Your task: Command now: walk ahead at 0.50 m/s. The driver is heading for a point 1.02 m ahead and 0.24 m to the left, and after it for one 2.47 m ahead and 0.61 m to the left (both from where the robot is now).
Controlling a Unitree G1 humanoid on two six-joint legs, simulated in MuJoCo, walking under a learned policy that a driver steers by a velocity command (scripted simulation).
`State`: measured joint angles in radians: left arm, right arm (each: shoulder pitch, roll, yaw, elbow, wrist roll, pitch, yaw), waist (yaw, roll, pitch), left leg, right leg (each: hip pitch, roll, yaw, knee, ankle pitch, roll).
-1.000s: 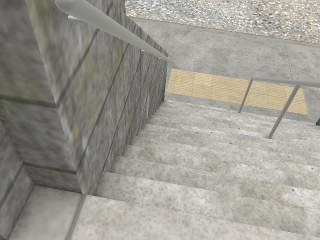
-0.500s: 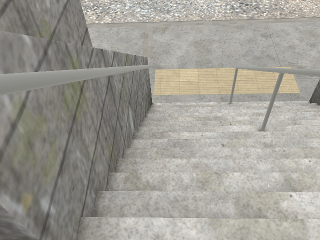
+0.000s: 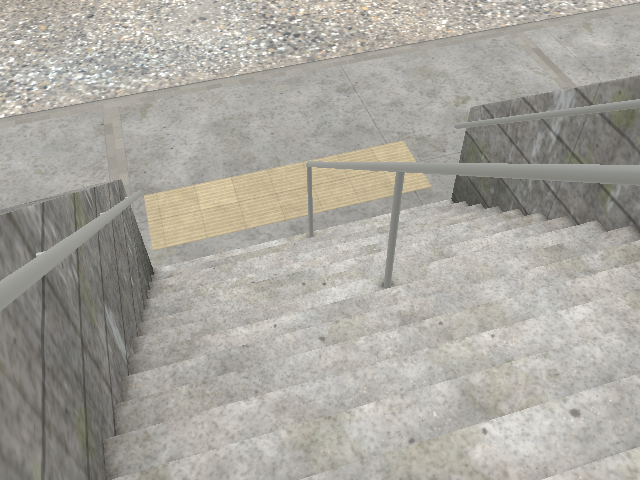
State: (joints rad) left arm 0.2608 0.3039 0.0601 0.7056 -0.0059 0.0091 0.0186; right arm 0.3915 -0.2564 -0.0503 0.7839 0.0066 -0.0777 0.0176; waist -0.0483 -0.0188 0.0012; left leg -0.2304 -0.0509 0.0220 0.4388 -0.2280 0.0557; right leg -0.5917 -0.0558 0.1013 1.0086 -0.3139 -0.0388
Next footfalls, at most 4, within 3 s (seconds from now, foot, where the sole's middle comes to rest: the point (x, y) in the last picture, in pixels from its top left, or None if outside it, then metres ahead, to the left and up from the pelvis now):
0.14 right None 0.13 -0.17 -0.78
0.60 left None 0.28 0.11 -0.97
1.10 right None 0.55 0.02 -1.17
1.52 left None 0.73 0.32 -1.37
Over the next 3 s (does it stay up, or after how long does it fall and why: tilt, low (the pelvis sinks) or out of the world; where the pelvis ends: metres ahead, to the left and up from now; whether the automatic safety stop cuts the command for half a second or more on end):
stays up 1.41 0.25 -1.17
